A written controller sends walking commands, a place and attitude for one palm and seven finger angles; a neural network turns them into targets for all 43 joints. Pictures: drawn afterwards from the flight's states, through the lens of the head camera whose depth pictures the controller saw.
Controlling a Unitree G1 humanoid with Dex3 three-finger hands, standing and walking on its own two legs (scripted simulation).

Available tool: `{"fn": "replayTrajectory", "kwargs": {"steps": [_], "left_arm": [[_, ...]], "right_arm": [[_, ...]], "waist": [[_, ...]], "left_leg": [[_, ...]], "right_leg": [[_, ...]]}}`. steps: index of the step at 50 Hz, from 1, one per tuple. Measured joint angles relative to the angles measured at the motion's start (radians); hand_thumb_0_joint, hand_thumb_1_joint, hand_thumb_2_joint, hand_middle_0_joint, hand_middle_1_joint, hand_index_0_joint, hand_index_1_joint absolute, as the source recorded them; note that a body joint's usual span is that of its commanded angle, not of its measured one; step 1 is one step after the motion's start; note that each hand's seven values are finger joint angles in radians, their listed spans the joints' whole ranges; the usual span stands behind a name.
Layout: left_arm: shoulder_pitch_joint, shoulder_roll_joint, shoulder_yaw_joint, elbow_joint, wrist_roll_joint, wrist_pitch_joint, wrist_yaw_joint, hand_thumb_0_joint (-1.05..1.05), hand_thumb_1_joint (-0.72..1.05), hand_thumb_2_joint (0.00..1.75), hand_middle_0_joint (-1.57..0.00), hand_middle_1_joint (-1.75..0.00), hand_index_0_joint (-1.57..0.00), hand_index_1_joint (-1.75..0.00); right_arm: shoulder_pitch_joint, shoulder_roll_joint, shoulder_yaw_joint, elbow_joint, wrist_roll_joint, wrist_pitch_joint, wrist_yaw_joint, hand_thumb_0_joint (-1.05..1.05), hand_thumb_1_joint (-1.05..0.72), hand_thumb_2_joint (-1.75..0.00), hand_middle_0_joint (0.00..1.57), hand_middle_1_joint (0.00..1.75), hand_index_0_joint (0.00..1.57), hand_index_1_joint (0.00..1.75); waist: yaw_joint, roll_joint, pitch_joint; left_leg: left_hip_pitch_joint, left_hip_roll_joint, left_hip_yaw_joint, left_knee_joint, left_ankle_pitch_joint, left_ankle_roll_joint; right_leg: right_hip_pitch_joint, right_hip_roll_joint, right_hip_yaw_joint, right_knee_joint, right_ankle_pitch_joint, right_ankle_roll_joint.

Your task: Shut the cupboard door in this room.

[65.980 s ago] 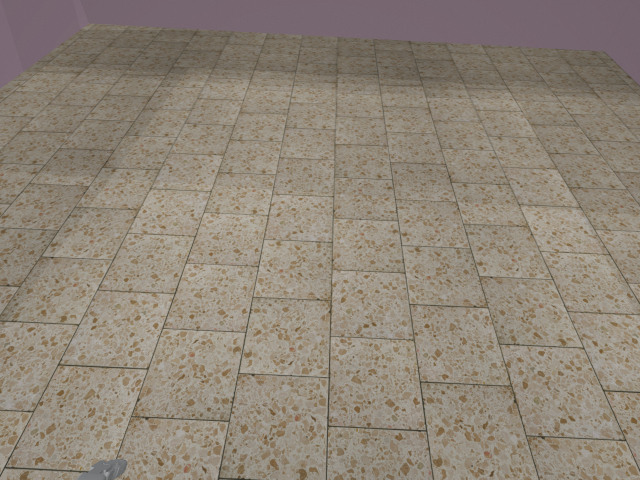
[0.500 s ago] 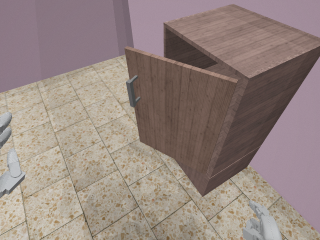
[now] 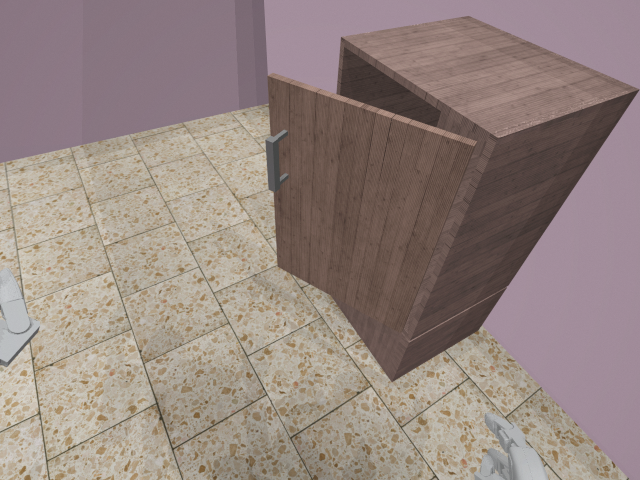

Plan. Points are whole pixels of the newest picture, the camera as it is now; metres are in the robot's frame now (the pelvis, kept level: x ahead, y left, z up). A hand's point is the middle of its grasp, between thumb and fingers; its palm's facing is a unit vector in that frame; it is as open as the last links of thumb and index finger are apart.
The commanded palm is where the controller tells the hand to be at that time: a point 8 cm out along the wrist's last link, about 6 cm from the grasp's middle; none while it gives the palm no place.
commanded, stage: step back with the hand held close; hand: left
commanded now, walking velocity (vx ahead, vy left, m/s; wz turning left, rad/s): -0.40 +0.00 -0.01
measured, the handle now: (278, 161) +0.75 +0.14 -0.03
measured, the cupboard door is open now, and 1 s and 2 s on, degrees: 28 28 28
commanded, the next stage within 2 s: stop stepping back and stand still in 0.94 s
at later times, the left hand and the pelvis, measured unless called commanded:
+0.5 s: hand out of the picture +0.14 +0.27 +0.18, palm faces +0.48 -0.77 -0.42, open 7.4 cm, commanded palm +0.07 +0.30 +0.20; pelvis -0.06 +0.00 +0.00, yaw +2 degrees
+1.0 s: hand out of the picture +0.06 +0.28 +0.19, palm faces +0.43 -0.83 -0.35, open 7.4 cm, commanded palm +0.00 +0.31 +0.20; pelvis -0.15 +0.01 +0.02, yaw -2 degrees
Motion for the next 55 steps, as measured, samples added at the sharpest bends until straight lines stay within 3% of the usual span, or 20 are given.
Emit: {"fn": "replayTrajectory", "kwargs": {"steps": [10, 15, 20, 25, 28, 31, 33, 34, 37, 40, 43, 47, 51, 52, 53, 55], "left_arm": [[0.024, 0.030, 0.001, -0.031, -0.007, -0.035, 0.010, 0.01, 0.89, 0.90, -0.22, -0.30, -0.21, -0.30], [0.036, 0.066, 0.029, -0.030, 0.002, -0.041, -0.002, 0.01, 0.89, 0.90, -0.22, -0.30, -0.21, -0.30], [0.032, 0.059, 0.070, -0.033, -0.011, -0.051, -0.012, 0.01, 0.89, 0.90, -0.22, -0.30, -0.21, -0.30], [-0.002, 0.016, 0.022, -0.061, -0.026, -0.049, -0.016, 0.01, 0.89, 0.90, -0.21, -0.30, -0.21, -0.30], [0.005, 0.020, -0.001, -0.075, -0.020, -0.052, -0.027, 0.01, 0.89, 0.90, -0.21, -0.30, -0.21, -0.30], [0.018, 0.033, -0.021, -0.073, -0.012, -0.053, -0.021, 0.01, 0.88, 0.90, -0.22, -0.30, -0.21, -0.30], [0.031, 0.044, -0.023, -0.066, -0.007, -0.050, -0.013, 0.01, 0.88, 0.90, -0.22, -0.30, -0.21, -0.30], [0.036, 0.049, -0.020, -0.064, -0.006, -0.048, -0.009, 0.01, 0.88, 0.90, -0.22, -0.30, -0.22, -0.30], [0.013, 0.062, 0.001, -0.043, -0.008, -0.047, -0.006, 0.01, 0.88, 0.90, -0.22, -0.30, -0.22, -0.30], [0.001, 0.065, 0.034, -0.004, -0.009, -0.035, -0.019, 0.01, 0.88, 0.90, -0.22, -0.30, -0.21, -0.30], [0.014, 0.047, 0.038, -0.022, -0.023, -0.005, -0.021, 0.01, 0.89, 0.90, -0.21, -0.30, -0.21, -0.30], [0.037, 0.013, 0.009, -0.078, -0.049, 0.005, -0.009, 0.01, 0.89, 0.90, -0.21, -0.30, -0.21, -0.30], [-0.001, 0.035, -0.005, -0.104, -0.055, -0.008, -0.012, 0.01, 0.89, 0.90, -0.21, -0.30, -0.21, -0.30], [-0.011, 0.057, 0.006, -0.109, -0.054, -0.014, -0.014, 0.01, 0.89, 0.90, -0.21, -0.30, -0.21, -0.30], [-0.025, 0.073, 0.012, -0.107, -0.054, -0.020, -0.018, 0.01, 0.89, 0.90, -0.21, -0.30, -0.21, -0.30], [-0.043, 0.081, -0.007, -0.095, -0.054, -0.018, -0.030, 0.01, 0.89, 0.90, -0.21, -0.30, -0.21, -0.30]], "right_arm": [[0.005, -0.001, -0.010, 0.020, -0.003, -0.001, 0.015, 0.01, -0.90, -0.90, 0.20, 0.30, 0.20, 0.30], [0.020, 0.001, -0.017, 0.014, -0.003, -0.016, 0.004, 0.01, -0.90, -0.90, 0.20, 0.30, 0.20, 0.30], [-0.003, 0.013, -0.018, 0.034, -0.013, -0.040, 0.010, 0.01, -0.90, -0.90, 0.20, 0.30, 0.20, 0.30], [-0.078, 0.023, -0.015, 0.051, -0.012, -0.063, 0.019, 0.01, -0.90, -0.90, 0.20, 0.30, 0.20, 0.30], [-0.091, 0.034, -0.015, 0.039, -0.012, -0.054, 0.024, 0.01, -0.90, -0.90, 0.20, 0.30, 0.20, 0.30], [-0.076, 0.037, -0.017, 0.030, -0.015, -0.032, 0.028, 0.01, -0.90, -0.90, 0.20, 0.30, 0.20, 0.30], [-0.060, 0.034, -0.019, 0.034, -0.017, -0.012, 0.029, 0.01, -0.90, -0.90, 0.20, 0.30, 0.20, 0.30], [-0.049, 0.029, -0.019, 0.032, -0.016, -0.003, 0.027, 0.01, -0.90, -0.90, 0.20, 0.30, 0.20, 0.30], [-0.042, 0.013, -0.024, 0.027, -0.005, 0.004, 0.012, 0.01, -0.90, -0.90, 0.20, 0.30, 0.20, 0.30], [-0.045, 0.022, -0.028, 0.036, -0.007, -0.009, 0.008, 0.01, -0.90, -0.90, 0.20, 0.30, 0.20, 0.30], [-0.030, 0.040, -0.026, 0.050, -0.017, -0.033, 0.018, 0.01, -0.90, -0.90, 0.20, 0.30, 0.20, 0.30], [-0.042, 0.067, -0.006, 0.078, -0.027, -0.063, 0.036, 0.01, -0.90, -0.90, 0.20, 0.30, 0.20, 0.30], [-0.102, 0.091, 0.012, 0.073, -0.038, -0.066, 0.047, 0.01, -0.90, -0.90, 0.20, 0.30, 0.20, 0.30], [-0.123, 0.097, 0.017, 0.066, -0.041, -0.063, 0.049, 0.01, -0.90, -0.90, 0.21, 0.30, 0.20, 0.30], [-0.144, 0.099, 0.019, 0.062, -0.042, -0.059, 0.050, 0.01, -0.90, -0.90, 0.21, 0.30, 0.20, 0.30], [-0.154, 0.091, 0.015, 0.064, -0.032, -0.048, 0.046, 0.01, -0.90, -0.90, 0.21, 0.30, 0.20, 0.30]], "waist": [[-0.031, -0.016, -0.004], [-0.051, -0.004, 0.004], [-0.018, -0.010, -0.010], [0.008, -0.009, 0.030], [0.000, -0.015, 0.013], [-0.011, -0.029, -0.021], [-0.014, -0.042, -0.047], [-0.015, -0.043, -0.060], [-0.023, -0.026, -0.044], [-0.021, -0.006, -0.019], [-0.002, 0.003, -0.035], [0.027, -0.016, -0.076], [0.032, -0.039, -0.068], [0.030, -0.056, -0.058], [0.025, -0.056, -0.045], [-0.008, -0.009, -0.015]], "left_leg": [[-0.040, -0.003, -0.002, -0.018, -0.005, -0.007], [-0.057, 0.005, -0.020, -0.024, 0.078, 0.009], [-0.106, 0.017, -0.021, -0.017, 0.090, -0.001], [-0.103, 0.031, -0.021, -0.059, 0.145, -0.013], [-0.113, 0.030, -0.021, -0.046, 0.073, -0.024], [-0.125, 0.009, -0.022, -0.003, -0.062, -0.064], [-0.095, -0.004, -0.021, 0.023, -0.077, -0.076], [-0.064, -0.003, -0.025, -0.006, -0.072, -0.075], [-0.053, 0.006, -0.028, -0.085, 0.122, -0.027], [-0.056, 0.024, -0.029, -0.109, 0.137, 0.010], [-0.056, 0.053, -0.021, -0.181, 0.188, 0.006], [-0.067, 0.078, 0.023, -0.293, 0.269, -0.001], [-0.110, 0.095, 0.074, -0.343, 0.344, -0.012], [-0.130, 0.096, 0.096, -0.331, 0.353, -0.014], [-0.152, 0.104, 0.108, -0.310, 0.357, -0.015], [-0.157, 0.126, 0.079, -0.287, 0.351, -0.029]], "right_leg": [[-0.025, -0.003, -0.002, -0.050, 0.054, 0.002], [-0.012, 0.046, 0.052, 0.029, -0.007, 0.016], [0.048, 0.079, 0.112, 0.036, -0.107, 0.008], [0.038, 0.091, 0.114, 0.017, -0.078, 0.006], [0.035, 0.086, 0.108, 0.006, -0.062, 0.001], [0.039, 0.062, 0.105, -0.026, -0.041, 0.002], [0.043, 0.044, 0.110, -0.049, -0.025, 0.010], [0.040, 0.040, 0.110, -0.059, -0.017, 0.016], [0.024, 0.040, 0.095, -0.061, -0.010, 0.031], [0.009, 0.088, 0.103, 0.125, -0.101, 0.024], [0.060, 0.111, 0.072, 0.240, -0.202, 0.014], [0.199, 0.083, 0.037, 0.080, -0.294, -0.001], [0.305, 0.051, 0.043, -0.190, -0.201, -0.026], [0.312, 0.033, 0.054, -0.230, -0.166, -0.037], [0.306, 0.027, 0.058, -0.240, -0.183, -0.021], [0.296, 0.059, 0.039, -0.196, -0.192, 0.002]]}}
